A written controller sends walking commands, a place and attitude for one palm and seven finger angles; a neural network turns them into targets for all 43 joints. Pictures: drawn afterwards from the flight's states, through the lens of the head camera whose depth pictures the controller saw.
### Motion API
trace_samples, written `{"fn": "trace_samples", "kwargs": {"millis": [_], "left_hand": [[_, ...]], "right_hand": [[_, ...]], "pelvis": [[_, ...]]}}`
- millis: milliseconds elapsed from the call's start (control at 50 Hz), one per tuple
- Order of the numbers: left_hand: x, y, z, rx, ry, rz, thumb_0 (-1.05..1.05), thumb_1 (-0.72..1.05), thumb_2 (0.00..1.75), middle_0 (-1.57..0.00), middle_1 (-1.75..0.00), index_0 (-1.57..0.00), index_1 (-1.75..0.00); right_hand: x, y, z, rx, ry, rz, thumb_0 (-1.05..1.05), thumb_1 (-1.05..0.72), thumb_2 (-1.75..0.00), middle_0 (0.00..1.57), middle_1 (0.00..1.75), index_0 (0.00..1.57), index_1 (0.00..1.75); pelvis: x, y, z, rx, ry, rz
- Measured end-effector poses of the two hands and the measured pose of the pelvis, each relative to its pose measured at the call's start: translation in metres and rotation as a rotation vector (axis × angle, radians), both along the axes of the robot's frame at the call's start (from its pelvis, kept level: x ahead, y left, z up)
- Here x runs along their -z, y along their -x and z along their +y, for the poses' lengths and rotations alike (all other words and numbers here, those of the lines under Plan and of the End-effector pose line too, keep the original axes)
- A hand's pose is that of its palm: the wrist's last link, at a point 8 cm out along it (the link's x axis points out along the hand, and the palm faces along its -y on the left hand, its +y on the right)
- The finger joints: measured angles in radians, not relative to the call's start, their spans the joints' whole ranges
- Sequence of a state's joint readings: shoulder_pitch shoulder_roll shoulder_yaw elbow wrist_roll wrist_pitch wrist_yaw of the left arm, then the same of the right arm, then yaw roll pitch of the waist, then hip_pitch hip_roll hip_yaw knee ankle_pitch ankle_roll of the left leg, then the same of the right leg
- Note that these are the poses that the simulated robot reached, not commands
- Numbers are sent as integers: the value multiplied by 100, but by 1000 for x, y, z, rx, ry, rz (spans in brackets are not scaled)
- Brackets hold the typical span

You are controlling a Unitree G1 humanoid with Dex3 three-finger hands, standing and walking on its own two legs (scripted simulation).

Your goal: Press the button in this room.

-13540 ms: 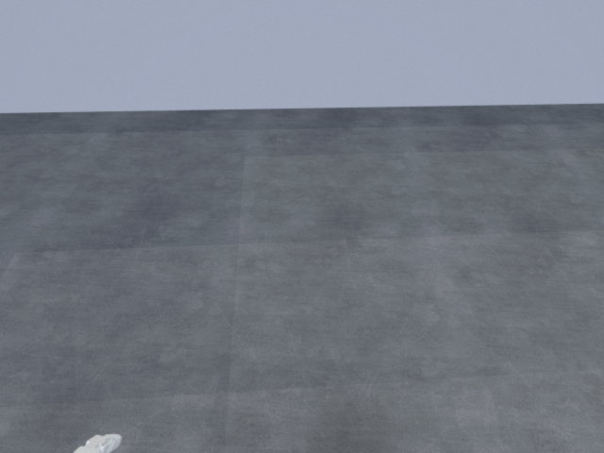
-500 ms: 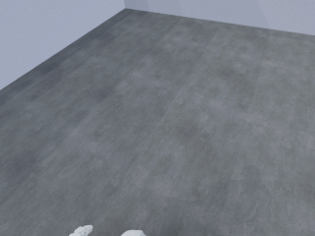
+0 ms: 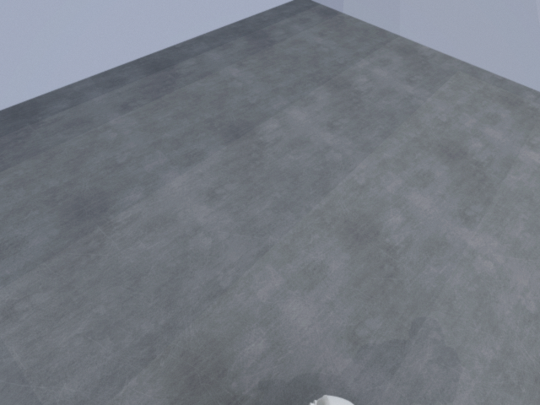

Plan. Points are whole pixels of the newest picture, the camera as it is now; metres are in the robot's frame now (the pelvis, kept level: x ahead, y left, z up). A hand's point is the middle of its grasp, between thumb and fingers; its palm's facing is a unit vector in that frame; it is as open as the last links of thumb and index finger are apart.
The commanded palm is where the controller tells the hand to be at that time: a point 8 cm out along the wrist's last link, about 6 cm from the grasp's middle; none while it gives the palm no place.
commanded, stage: turn or walk to find it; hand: left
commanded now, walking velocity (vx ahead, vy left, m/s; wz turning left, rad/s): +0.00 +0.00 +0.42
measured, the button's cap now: out of the picture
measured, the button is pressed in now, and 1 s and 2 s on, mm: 0 0 0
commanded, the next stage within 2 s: none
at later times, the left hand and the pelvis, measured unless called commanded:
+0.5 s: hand out of the picture +0.02 +0.15 -0.14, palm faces +0.23 -0.93 -0.27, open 7.4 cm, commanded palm none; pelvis -0.02 -0.05 +0.00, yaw +14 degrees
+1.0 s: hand out of the picture -0.12 +0.21 -0.17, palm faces +0.47 -0.85 -0.23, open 7.4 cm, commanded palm none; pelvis -0.07 -0.01 +0.00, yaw +26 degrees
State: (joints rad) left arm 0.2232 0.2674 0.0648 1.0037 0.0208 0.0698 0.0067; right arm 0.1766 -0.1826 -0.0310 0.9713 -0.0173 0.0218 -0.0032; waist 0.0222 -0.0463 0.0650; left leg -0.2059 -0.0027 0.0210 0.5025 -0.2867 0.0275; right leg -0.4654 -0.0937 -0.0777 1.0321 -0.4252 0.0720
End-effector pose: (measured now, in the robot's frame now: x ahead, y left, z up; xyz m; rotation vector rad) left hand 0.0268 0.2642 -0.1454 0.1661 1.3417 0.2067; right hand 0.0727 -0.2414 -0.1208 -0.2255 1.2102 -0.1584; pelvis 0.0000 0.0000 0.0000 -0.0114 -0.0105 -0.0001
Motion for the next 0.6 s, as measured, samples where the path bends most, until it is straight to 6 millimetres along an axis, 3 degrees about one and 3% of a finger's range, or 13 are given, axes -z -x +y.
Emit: {"fn": "trace_samples", "kwargs": {"millis": [140,240,300,460,600], "left_hand": [[-15,-19,-6,-17,-22,-101,0,91,89,-20,-30,-20,-30],[-24,-35,-26,-15,-44,-184,0,91,89,-20,-30,-20,-30],[-28,-34,-41,-17,-66,-227,0,91,89,-20,-30,-20,-30],[-37,16,-66,-115,-66,-194,0,91,89,-20,-30,-20,-30],[-26,73,-70,-217,-40,-115,0,90,89,-21,-30,-21,-30]], "right_hand": [[6,-6,4,-39,-35,-7,0,-91,-89,20,30,20,30],[21,3,-14,-48,-61,22,0,-91,-89,21,30,20,30],[33,7,-29,-51,-77,40,0,-91,-89,21,30,20,30],[29,13,-54,-117,-67,107,0,-91,-89,20,30,20,30],[23,10,-50,-200,-34,154,0,-91,-89,20,30,20,30]], "pelvis": [[-3,5,-5,-56,-8,2],[3,10,-22,-99,-25,4],[8,13,-34,-128,-26,-4],[-2,23,-50,-218,-49,-17],[-3,33,-49,-287,-47,-9]]}}
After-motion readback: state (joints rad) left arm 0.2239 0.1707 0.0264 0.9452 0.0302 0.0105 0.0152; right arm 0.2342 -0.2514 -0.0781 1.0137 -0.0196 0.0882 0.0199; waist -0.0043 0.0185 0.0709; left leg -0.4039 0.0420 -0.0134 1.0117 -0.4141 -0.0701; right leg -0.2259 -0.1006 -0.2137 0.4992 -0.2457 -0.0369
